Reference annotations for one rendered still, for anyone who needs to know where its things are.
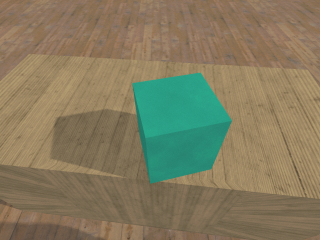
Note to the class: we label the carton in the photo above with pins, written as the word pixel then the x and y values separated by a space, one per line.
pixel 181 123

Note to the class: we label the pedestal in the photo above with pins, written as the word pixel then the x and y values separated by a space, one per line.
pixel 70 146

